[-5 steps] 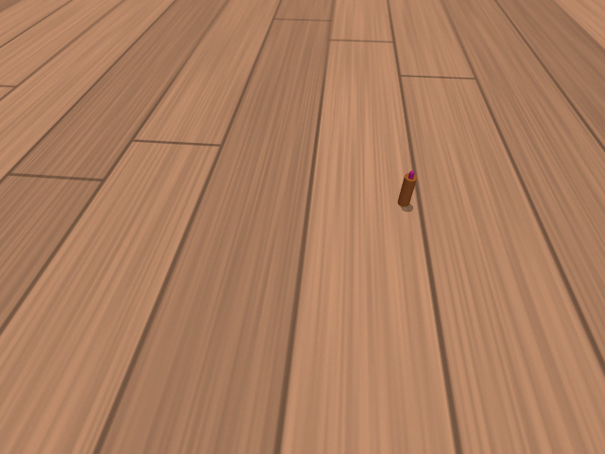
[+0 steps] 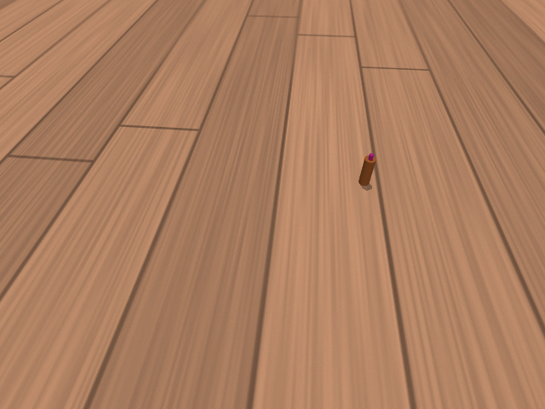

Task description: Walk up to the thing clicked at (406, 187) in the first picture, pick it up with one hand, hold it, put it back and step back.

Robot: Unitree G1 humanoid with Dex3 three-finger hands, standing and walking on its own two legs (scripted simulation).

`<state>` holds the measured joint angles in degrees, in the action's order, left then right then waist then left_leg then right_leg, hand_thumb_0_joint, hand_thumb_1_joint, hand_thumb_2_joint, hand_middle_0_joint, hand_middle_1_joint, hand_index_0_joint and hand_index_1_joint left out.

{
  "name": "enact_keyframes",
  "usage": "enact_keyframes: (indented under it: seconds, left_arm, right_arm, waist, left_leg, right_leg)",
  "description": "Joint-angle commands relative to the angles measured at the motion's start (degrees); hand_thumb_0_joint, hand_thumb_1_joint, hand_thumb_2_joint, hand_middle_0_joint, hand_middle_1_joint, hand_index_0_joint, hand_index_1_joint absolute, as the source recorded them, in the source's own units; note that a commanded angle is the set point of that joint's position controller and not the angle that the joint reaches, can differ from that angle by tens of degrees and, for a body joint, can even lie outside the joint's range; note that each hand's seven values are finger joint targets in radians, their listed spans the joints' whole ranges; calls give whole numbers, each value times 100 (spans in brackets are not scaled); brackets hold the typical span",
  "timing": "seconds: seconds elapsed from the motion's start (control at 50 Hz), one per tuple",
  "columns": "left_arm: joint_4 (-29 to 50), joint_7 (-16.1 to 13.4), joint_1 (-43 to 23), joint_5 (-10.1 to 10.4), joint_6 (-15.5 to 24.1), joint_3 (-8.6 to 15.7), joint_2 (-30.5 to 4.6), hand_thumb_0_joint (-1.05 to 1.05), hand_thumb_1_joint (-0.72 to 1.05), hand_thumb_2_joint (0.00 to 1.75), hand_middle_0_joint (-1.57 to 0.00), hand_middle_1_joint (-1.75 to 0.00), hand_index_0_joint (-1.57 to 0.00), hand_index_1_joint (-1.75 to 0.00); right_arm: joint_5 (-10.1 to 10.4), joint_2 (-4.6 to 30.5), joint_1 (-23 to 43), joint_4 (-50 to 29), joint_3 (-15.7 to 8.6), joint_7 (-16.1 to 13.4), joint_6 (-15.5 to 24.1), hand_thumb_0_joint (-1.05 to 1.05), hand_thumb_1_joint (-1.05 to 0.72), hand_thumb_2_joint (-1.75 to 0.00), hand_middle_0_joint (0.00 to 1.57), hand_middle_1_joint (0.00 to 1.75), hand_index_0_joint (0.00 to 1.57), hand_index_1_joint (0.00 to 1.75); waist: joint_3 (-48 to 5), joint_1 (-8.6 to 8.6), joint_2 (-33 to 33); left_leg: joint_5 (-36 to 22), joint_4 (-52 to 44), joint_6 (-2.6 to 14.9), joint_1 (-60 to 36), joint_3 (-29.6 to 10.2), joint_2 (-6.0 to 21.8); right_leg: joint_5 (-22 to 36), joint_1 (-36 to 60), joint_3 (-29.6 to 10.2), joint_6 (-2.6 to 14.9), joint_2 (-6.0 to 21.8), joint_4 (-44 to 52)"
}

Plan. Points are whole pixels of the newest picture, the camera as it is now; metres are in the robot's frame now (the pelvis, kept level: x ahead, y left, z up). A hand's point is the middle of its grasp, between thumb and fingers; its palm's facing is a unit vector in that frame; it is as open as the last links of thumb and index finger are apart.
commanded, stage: stand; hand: left
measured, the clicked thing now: (367, 168) +1.30 -0.43 -0.68
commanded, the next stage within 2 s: walk up in 1.02 s
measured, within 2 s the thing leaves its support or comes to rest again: neither
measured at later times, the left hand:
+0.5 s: hand out of the picture +0.08 +0.25 -0.16, palm faces -0.03 -0.94 -0.34, open 7.4 cm
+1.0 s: hand out of the picture +0.09 +0.25 -0.15, palm faces -0.03 -0.94 -0.34, open 7.4 cm
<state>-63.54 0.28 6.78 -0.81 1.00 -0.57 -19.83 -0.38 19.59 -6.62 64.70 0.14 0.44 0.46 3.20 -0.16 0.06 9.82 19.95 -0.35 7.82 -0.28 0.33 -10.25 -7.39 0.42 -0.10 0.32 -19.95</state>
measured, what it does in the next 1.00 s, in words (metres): stands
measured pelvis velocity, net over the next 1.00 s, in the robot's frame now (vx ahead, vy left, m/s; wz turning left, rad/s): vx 0.01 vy -0.01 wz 0.00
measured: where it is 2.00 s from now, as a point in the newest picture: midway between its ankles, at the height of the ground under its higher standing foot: (339, 376)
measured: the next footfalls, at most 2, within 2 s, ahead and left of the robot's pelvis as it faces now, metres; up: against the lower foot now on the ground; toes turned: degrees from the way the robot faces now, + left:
right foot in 1.34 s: +0.15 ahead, -0.24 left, +0.00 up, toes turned -17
left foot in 1.70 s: +0.37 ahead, -0.04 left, +0.00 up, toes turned -12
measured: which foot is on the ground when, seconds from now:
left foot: down 0.00-1.00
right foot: down 0.00-1.00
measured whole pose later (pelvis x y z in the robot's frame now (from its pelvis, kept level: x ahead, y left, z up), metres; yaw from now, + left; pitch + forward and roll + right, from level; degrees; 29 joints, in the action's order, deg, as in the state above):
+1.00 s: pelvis +0.01 -0.01 +0.00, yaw +0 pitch -2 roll +0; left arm -63.8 0.1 6.4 -0.7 0.8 -0.3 -19.9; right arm -0.3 19.9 -6.2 64.5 0.5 0.1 0.3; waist 3.2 0.0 0.2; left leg 10.2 18.6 -0.9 6.3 -0.7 0.8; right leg -10.6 -5.7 0.8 0.3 -0.1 -18.5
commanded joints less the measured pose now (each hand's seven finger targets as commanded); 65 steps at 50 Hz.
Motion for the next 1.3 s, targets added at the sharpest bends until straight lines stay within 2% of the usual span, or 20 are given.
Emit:
enact_keyframes:
  seconds: [0.0, 0.08, 0.3, 0.5, 0.54, 0.64, 0.7, 0.8, 0.98, 1.0, 1.02, 1.04, 1.06, 1.08, 1.1, 1.14, 1.18, 1.24, 1.26, 1.28]
  left_arm:
    - [350, -75, -258, 21, 130, 221, -1200, 0, 90, 90, -20, -30, -20, -30]
    - [336, -80, -242, 18, 115, 223, -1195, 0, 90, 90, -20, -30, -20, -30]
    - [295, -70, -222, 30, 92, 232, -1202, 0, 90, 90, -20, -30, -20, -30]
    - [305, -83, -204, 32, 107, 246, -1236, 0, 90, 90, -20, -30, -20, -30]
    - [307, -83, -206, 26, 111, 241, -1216, 0, 90, 90, -20, -30, -20, -30]
    - [291, -89, -238, 28, 91, 249, -1218, 0, 90, 90, -20, -30, -20, -30]
    - [283, -86, -238, 33, 93, 251, -1233, 0, 90, 90, -20, -30, -20, -30]
    - [306, -87, -227, 19, 107, 253, -1236, 0, 90, 90, -20, -30, -20, -30]
    - [295, -86, -233, 26, 95, 259, -1244, 0, 90, 90, -20, -30, -20, -30]
    - [880, 169, 27, -145, 23, 727, -1791, 0, 90, 90, -20, -30, -20, -30]
    - [962, 283, -396, -172, -37, 691, -1628, 0, 90, 90, -20, -30, -20, -30]
    - [1213, 376, -872, -177, -64, 699, -1412, 0, 90, 90, -20, -30, -20, -30]
    - [1408, 411, -958, -230, -65, 719, -1444, 0, 90, 90, -20, -30, -20, -30]
    - [1386, 439, -789, -204, -44, 736, -1522, 0, 90, 90, -20, -30, -20, -30]
    - [1351, 498, -430, -175, -39, 769, -1559, 0, 90, 90, -20, -30, -20, -30]
    - [1321, 655, 81, -112, -56, 802, -1536, 0, 90, 90, -20, -30, -20, -30]
    - [1370, 754, 56, -107, -69, 832, -1476, 0, 90, 90, -20, -30, -20, -30]
    - [1336, 770, 356, -111, -52, 864, -1436, 0, 90, 90, -20, -30, -20, -30]
    - [1255, 740, 610, -122, -32, 879, -1422, 0, 90, 90, -20, -30, -20, -30]
    - [1151, 695, 933, -156, 6, 924, -1509, 0, 90, 90, -20, -30, -20, -30]
  right_arm:
    - [-6, 1186, 193, -360, -240, -64, 150, 0, -90, -90, 20, 30, 20, 30]
    - [1, 1218, 203, -366, -247, -76, 143, 0, -90, -90, 20, 30, 20, 30]
    - [1, 1216, 203, -349, -227, -80, 149, 0, -90, -90, 20, 30, 20, 30]
    - [7, 1211, 199, -360, -232, -84, 141, 0, -90, -90, 20, 30, 20, 30]
    - [4, 1224, 246, -378, -232, -92, 138, 0, -90, -90, 20, 30, 20, 30]
    - [3, 1194, 195, -372, -209, -95, 115, 0, -90, -90, 20, 30, 20, 30]
    - [1, 1195, 187, -374, -207, -87, 119, 0, -90, -90, 20, 30, 20, 30]
    - [4, 1231, 221, -380, -225, -102, 135, 0, -90, -90, 20, 30, 20, 30]
    - [-7, 1220, 210, -373, -225, -91, 120, 0, -90, -90, 20, 30, 20, 30]
    - [-172, 1983, -163, -828, -688, -52, 297, 0, -90, -90, 20, 30, 20, 30]
    - [-200, 2099, -569, -675, -801, -46, 351, 0, -90, -90, 20, 30, 20, 30]
    - [-182, 2302, -890, -698, -941, -69, 385, 0, -90, -90, 20, 30, 20, 30]
    - [-171, 2374, -808, -889, -994, -80, 438, 0, -90, -90, 20, 30, 20, 30]
    - [-164, 2261, -613, -1016, -946, -87, 485, 0, -90, -90, 20, 30, 20, 30]
    - [-170, 2128, -454, -1154, -907, -81, 526, 0, -90, -90, 20, 30, 20, 30]
    - [-221, 2156, -19, -1393, -946, -45, 533, 0, -90, -90, 20, 30, 20, 30]
    - [-266, 2094, 93, -1532, -946, 11, 535, 0, -90, -90, 20, 30, 20, 30]
    - [-292, 2115, 164, -1579, -943, 67, 511, 0, -90, -90, 20, 30, 20, 30]
    - [-262, 2094, 166, -1595, -935, 70, 475, 0, -90, -90, 20, 30, 20, 30]
    - [-251, 2005, 139, -1611, -899, 70, 427, 0, -90, -90, 20, 30, 20, 30]
  waist:
    - [-458, -4, -5]
    - [-500, 2, 32]
    - [-388, 21, 33]
    - [-535, -5, -55]
    - [-596, 11, -20]
    - [-390, -1, -37]
    - [-417, -5, 0]
    - [-562, 5, 11]
    - [-439, 11, -22]
    - [-825, -152, -193]
    - [-435, -447, 253]
    - [-115, -721, 1092]
    - [104, -653, 819]
    - [166, -440, 240]
    - [29, -224, 152]
    - [2, 58, 727]
    - [139, 39, 930]
    - [94, 146, 900]
    - [6, 272, 672]
    - [-65, 399, 237]
  left_leg:
    - [-508, -338, 179, -79, -539, 658]
    - [-616, -310, 173, -135, -537, 672]
    - [-483, -389, 147, -65, -559, 669]
    - [-837, -314, 144, -259, -518, 672]
    - [-1000, -265, 158, -300, -516, 688]
    - [-640, -362, 141, -132, -527, 671]
    - [-680, -379, 132, -156, -534, 678]
    - [-991, -289, 141, -316, -509, 698]
    - [-643, -389, 132, -219, -515, 690]
    - [1886, 205, 529, -1034, -400, 668]
    - [2840, -70, 763, -1676, -817, 1023]
    - [3357, -948, 1206, -1656, -1874, 2045]
    - [2982, -1240, 1566, -1344, -2347, 2845]
    - [2661, -1256, 1488, -840, -2218, 2758]
    - [2688, -1264, 1368, -685, -1862, 2540]
    - [2513, -1184, 1297, -566, -1123, 2313]
    - [2251, -1006, 1056, 138, -237, 1866]
    - [2304, -460, 873, 668, 385, 1558]
    - [2450, -77, 830, 880, 562, 1506]
    - [2629, 548, 754, 1210, 803, 1331]
  right_leg:
    - [436, 32, -564, 174, 707, 386]
    - [526, 67, -542, 172, 696, 381]
    - [305, 60, -535, 180, 690, 409]
    - [756, 161, -524, 175, 715, 392]
    - [997, 216, -498, 166, 721, 343]
    - [603, 130, -510, 155, 706, 425]
    - [598, 135, -523, 175, 705, 431]
    - [1002, 225, -514, 166, 718, 386]
    - [564, 188, -526, 177, 703, 467]
    - [-1852, -886, -837, 401, 316, -102]
    - [-2397, -2413, -610, 351, 228, -717]
    - [-1745, -3232, -177, 215, 68, -2304]
    - [-1620, -3641, -555, 157, 482, -3074]
    - [-1435, -3426, -818, 137, 620, -3387]
    - [-1269, -3141, -827, 123, 725, -3501]
    - [-1262, -2739, -569, 53, 856, -3012]
    - [-1132, -1959, -194, 16, 730, -2411]
    - [-736, -1042, 425, 64, 469, -1940]
    - [-492, -591, 641, 96, 352, -1760]
    - [-343, -72, 833, 81, 189, -1602]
